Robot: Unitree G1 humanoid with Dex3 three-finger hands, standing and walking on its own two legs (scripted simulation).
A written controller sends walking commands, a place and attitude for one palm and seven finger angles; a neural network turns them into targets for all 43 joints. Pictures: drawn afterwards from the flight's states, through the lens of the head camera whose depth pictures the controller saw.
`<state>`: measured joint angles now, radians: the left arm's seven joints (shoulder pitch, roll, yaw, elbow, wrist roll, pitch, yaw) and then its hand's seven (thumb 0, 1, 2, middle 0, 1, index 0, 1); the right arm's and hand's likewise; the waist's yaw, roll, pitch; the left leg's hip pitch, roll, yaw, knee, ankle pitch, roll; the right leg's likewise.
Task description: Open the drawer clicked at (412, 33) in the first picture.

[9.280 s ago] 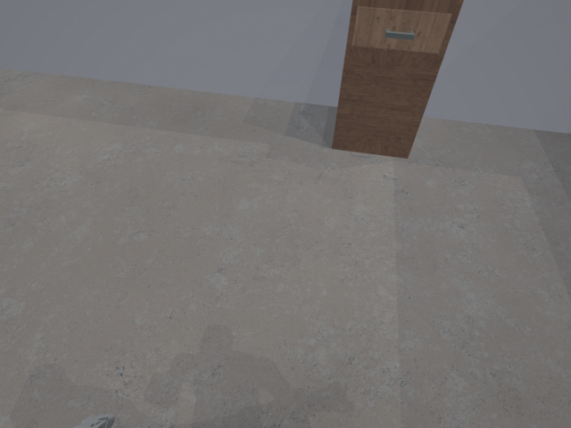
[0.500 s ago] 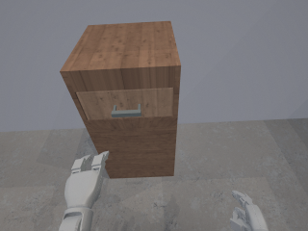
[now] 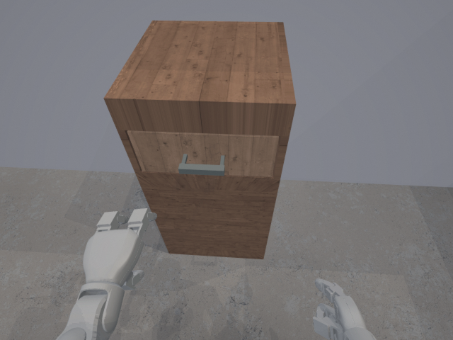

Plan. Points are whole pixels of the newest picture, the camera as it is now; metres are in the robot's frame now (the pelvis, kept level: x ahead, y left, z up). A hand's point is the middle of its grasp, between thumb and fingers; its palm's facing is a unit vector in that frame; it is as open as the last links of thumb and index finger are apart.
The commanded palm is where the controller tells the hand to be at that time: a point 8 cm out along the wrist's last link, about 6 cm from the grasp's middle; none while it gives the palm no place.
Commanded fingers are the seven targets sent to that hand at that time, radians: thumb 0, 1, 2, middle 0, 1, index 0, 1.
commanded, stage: raise the hand with hooked fingers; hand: left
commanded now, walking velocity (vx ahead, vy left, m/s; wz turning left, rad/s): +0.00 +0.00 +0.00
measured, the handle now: (202, 163) +0.54 +0.14 -0.07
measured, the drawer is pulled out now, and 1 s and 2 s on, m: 0.00 0.00 0.00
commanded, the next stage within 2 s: move the hooked fingers above the handle in 1.06 s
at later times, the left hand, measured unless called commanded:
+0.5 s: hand (131, 203) +0.31 +0.22 +0.08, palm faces +0.07 -0.09 -0.99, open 13.6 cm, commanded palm +0.29 +0.22 +0.14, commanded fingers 0.00 -0.50 0.30 -0.30 -1.20 -0.30 -1.20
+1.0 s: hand (135, 191) +0.32 +0.21 +0.10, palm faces +0.06 -0.09 -0.99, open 13.8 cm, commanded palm +0.30 +0.21 +0.15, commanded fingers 0.00 -0.50 0.30 -0.30 -1.20 -0.30 -1.20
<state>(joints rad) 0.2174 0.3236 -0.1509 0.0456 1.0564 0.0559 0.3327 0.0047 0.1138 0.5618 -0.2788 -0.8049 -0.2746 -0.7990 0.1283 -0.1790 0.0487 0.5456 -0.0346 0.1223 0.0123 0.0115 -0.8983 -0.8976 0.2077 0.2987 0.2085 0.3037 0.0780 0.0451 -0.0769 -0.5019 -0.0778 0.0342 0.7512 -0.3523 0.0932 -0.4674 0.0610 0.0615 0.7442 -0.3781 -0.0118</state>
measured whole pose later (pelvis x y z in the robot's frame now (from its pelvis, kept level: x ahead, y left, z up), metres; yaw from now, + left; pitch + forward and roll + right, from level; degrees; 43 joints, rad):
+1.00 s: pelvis +0.02 -0.03 +0.02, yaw +1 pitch +4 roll +1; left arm -0.06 0.46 -0.07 0.07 0.94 0.02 0.12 0.00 -0.49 0.30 -0.32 -1.20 -0.32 -1.20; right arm 0.14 -0.26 -0.01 0.62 0.01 0.17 -0.02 0.01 -0.90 -0.90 0.20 0.30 0.20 0.30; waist 0.08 0.06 -0.05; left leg -0.33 -0.07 0.00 0.54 -0.28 0.06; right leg -0.31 0.06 0.05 0.57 -0.33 -0.05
